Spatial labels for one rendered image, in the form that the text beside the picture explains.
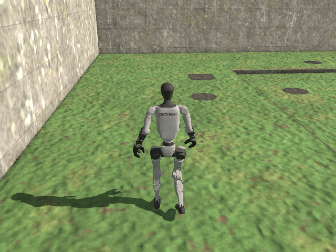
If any robot left upper arm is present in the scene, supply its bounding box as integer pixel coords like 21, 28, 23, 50
142, 106, 157, 135

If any robot left hand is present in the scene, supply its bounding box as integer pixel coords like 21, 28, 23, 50
133, 145, 144, 158

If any right robot forearm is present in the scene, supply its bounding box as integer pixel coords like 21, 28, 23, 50
188, 126, 196, 141

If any robot right hand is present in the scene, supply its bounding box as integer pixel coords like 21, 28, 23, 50
184, 139, 197, 148

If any robot right upper arm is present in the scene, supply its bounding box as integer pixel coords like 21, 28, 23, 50
178, 105, 193, 133

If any left robot forearm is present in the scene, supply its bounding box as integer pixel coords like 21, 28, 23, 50
135, 127, 146, 148

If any left robot thigh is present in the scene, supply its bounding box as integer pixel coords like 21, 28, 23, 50
150, 146, 161, 179

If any robot left shin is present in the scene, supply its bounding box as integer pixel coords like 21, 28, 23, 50
153, 170, 161, 202

